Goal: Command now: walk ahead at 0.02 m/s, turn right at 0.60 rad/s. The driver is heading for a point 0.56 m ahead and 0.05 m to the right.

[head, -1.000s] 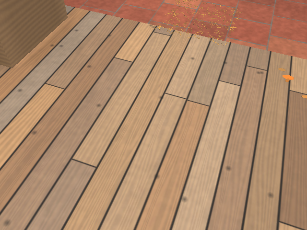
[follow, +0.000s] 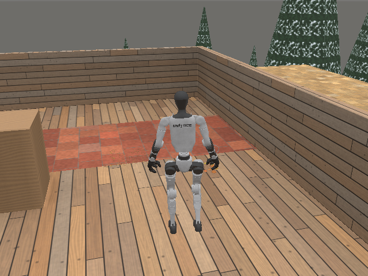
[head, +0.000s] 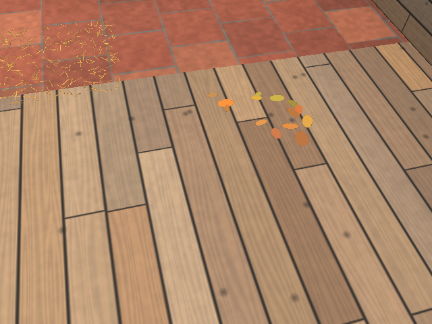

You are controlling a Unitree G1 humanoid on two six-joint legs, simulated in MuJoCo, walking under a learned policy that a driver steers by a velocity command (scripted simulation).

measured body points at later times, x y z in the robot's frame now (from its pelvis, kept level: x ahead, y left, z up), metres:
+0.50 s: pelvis +0.02 -0.04 +0.01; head +0.02 -0.06 +0.46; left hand +0.17 +0.22 -0.10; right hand +0.05 -0.34 -0.11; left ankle +0.07 +0.10 -0.70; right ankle -0.02 -0.11 -0.74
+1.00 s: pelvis +0.20 -0.07 +0.00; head +0.23 -0.07 +0.45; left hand +0.46 +0.08 -0.11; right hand +0.05 -0.29 -0.13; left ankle +0.12 +0.06 -0.74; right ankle +0.28 -0.24 -0.70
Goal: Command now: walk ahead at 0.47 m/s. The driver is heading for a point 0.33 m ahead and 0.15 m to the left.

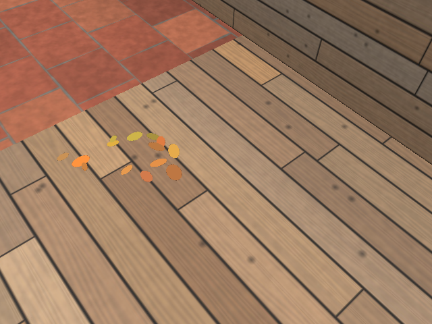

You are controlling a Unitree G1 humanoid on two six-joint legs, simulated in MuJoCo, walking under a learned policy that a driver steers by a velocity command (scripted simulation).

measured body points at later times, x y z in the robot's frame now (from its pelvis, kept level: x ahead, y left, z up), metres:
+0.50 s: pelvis +0.26 -0.03 +0.00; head +0.29 -0.03 +0.45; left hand +0.20 +0.21 -0.14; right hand +0.44 -0.24 -0.13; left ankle +0.38 +0.11 -0.70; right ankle +0.19 -0.11 -0.74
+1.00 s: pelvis +0.35 -0.01 +0.00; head +0.35 -0.02 +0.45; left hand +0.32 +0.22 -0.16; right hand +0.45 -0.24 -0.16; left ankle +0.40 +0.08 -0.74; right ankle +0.38 -0.13 -0.74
